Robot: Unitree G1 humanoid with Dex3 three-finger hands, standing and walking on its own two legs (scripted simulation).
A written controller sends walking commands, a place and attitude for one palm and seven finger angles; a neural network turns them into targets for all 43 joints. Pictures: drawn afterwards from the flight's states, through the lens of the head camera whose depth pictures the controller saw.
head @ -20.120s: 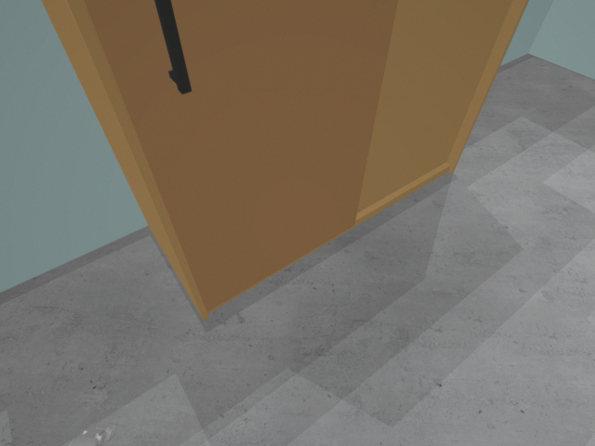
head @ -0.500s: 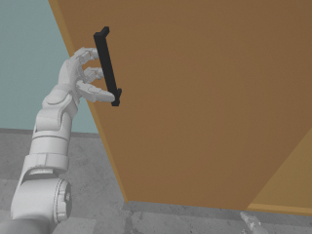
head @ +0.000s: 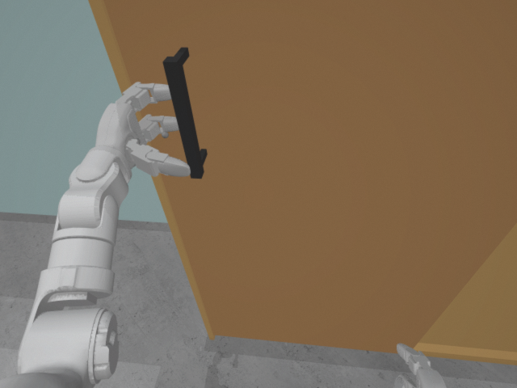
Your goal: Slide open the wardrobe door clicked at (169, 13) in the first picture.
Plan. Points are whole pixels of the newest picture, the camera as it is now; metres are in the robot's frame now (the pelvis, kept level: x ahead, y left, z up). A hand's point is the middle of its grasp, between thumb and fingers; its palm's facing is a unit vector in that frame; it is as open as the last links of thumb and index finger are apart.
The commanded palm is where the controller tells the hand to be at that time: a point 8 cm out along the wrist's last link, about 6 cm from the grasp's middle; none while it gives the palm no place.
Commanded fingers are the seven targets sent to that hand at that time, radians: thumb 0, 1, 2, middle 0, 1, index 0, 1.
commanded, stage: slide the fingers in behind the handle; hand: left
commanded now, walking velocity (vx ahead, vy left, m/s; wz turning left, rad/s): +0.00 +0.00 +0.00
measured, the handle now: (190, 118) +0.45 +0.13 +0.23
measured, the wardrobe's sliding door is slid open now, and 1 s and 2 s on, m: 0.00 0.00 0.00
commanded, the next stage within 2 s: grip the handle and tug to test in 1.46 s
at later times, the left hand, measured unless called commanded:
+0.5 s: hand (184, 134) +0.40 +0.12 +0.23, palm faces -0.06 -1.00 +0.00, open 14.0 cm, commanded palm +0.38 +0.18 +0.23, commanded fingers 0.00 -0.50 0.30 -0.30 -1.20 -0.30 -1.20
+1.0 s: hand (197, 135) +0.40 +0.10 +0.23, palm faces -0.05 -1.00 -0.01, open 14.0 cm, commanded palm +0.38 +0.15 +0.23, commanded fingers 0.00 -0.50 0.30 -0.30 -1.20 -0.30 -1.20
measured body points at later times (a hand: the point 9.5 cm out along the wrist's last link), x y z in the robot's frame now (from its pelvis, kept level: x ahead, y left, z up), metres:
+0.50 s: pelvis +0.00 +0.00 +0.00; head -0.02 -0.02 +0.45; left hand +0.40 +0.18 +0.23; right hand +0.16 -0.24 -0.10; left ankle +0.02 +0.12 -0.74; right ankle -0.04 -0.10 -0.74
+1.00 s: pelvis +0.00 +0.00 +0.00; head -0.03 -0.03 +0.45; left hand +0.39 +0.16 +0.24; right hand +0.17 -0.24 -0.09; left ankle +0.02 +0.12 -0.74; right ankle -0.04 -0.10 -0.74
